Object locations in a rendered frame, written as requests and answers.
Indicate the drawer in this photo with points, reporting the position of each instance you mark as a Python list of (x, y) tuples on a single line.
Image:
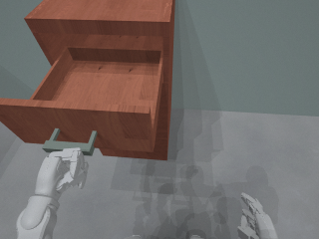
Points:
[(113, 91)]

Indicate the handle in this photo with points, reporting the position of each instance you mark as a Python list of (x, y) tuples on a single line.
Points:
[(53, 145)]

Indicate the robot right hand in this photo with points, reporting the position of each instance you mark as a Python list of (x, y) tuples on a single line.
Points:
[(261, 225)]

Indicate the robot left hand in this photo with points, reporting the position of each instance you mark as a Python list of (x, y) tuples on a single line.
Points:
[(68, 163)]

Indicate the left robot forearm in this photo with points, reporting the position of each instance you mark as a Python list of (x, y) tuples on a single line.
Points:
[(38, 219)]

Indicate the cabinet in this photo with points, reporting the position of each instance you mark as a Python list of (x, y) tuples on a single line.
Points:
[(133, 24)]

